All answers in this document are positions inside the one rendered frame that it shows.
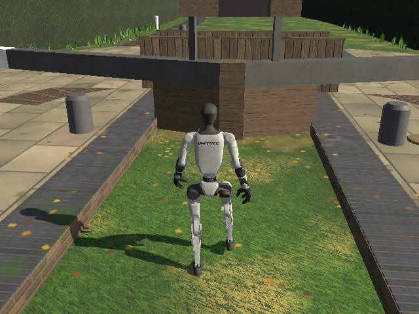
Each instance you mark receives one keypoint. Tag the right robot hand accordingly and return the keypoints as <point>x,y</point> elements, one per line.
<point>247,194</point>

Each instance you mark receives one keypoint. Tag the right robot forearm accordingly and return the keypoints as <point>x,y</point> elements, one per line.
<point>242,176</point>

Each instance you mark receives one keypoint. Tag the left robot hand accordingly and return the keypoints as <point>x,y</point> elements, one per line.
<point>176,181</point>

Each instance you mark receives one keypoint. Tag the left robot forearm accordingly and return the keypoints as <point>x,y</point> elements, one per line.
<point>178,170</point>

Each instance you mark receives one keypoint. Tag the right robot upper arm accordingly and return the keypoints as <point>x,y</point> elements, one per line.
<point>233,149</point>

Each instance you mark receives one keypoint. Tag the humanoid robot head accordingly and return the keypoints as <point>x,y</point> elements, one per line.
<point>209,115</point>

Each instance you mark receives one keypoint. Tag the robot right shin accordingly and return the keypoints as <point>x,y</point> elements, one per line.
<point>228,221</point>

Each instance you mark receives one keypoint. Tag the left robot upper arm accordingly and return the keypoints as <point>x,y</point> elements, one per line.
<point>185,148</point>

